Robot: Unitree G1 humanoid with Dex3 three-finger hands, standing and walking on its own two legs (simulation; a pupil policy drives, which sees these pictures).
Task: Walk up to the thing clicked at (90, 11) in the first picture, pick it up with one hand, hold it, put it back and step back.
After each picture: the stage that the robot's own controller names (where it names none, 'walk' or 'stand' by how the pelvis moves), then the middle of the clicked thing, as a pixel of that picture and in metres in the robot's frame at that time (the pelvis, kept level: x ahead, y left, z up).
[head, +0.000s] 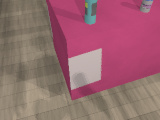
stand; (91, 2) +0.89 -0.02 +0.05
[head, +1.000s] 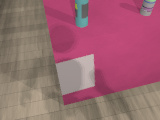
rise first; (81, 3) +0.79 +0.05 +0.08
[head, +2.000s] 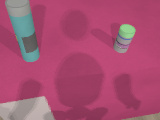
rise first; (25, 33) +0.50 +0.25 +0.09
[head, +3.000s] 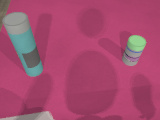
stand; (26, 48) +0.45 +0.22 +0.09
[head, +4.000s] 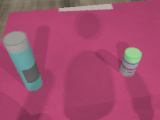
stand; (26, 64) +0.41 +0.23 +0.05
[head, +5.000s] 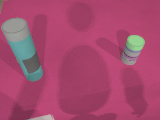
stand; (26, 54) +0.42 +0.22 +0.07
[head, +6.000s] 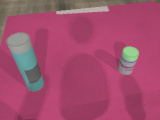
stand; (28, 65) +0.42 +0.23 +0.05
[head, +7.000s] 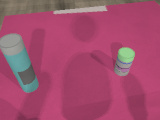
stand; (21, 66) +0.41 +0.25 +0.05
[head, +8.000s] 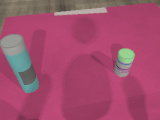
stand; (22, 66) +0.41 +0.25 +0.05
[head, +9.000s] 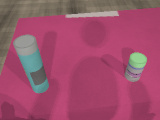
rise first; (33, 67) +0.41 +0.22 +0.05
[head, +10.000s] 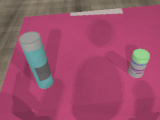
go down; (38, 63) +0.43 +0.22 +0.05
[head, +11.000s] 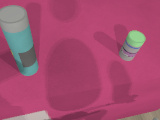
go down; (22, 46) +0.44 +0.19 +0.08
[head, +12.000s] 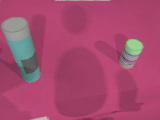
go down; (24, 54) +0.44 +0.20 +0.07
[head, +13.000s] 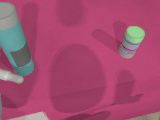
close in; (14, 45) +0.43 +0.21 +0.10
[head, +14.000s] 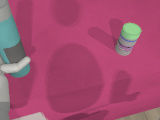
lift; (9, 43) +0.44 +0.22 +0.11
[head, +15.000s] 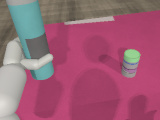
lift; (33, 37) +0.35 +0.15 +0.26
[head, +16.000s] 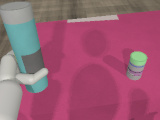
hold; (28, 52) +0.33 +0.17 +0.22
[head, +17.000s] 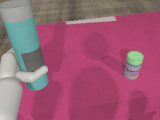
hold; (28, 50) +0.34 +0.17 +0.23
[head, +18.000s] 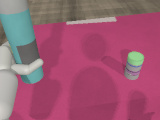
crouch; (23, 43) +0.35 +0.19 +0.24
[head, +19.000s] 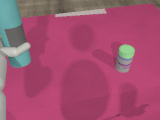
lower; (10, 28) +0.43 +0.22 +0.23
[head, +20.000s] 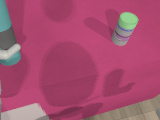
lower; out of the picture +0.48 +0.23 +0.12
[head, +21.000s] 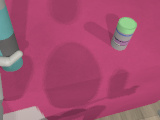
lower; (1, 36) +0.46 +0.22 +0.12
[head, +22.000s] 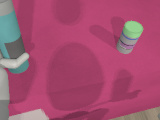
lower; (9, 38) +0.45 +0.22 +0.12
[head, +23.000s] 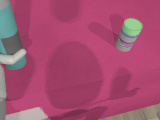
lower; (6, 34) +0.46 +0.22 +0.12
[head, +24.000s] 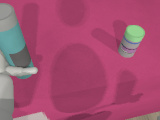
open; (14, 47) +0.42 +0.21 +0.11
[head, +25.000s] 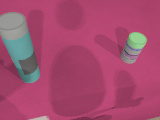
sink last; (22, 53) +0.41 +0.19 +0.09
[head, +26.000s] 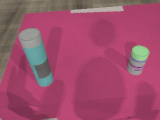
stand; (38, 60) +0.43 +0.22 +0.06
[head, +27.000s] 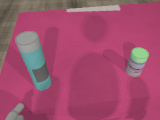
stand; (36, 64) +0.41 +0.21 +0.05
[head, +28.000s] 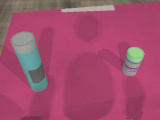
stand; (32, 65) +0.41 +0.21 +0.06
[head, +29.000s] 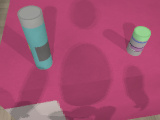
walk; (38, 42) +0.47 +0.18 +0.07
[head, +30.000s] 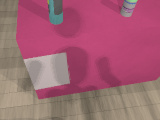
walk; out of the picture +0.74 +0.16 +0.07
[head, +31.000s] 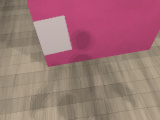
walk; out of the picture +1.12 +0.27 +0.07
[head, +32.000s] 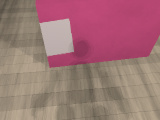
stand; out of the picture +1.18 +0.20 +0.06
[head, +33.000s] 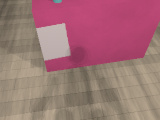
stand; out of the picture +1.20 +0.22 +0.05
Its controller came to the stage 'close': yes
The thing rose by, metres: 0.22
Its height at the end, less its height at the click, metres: +0.00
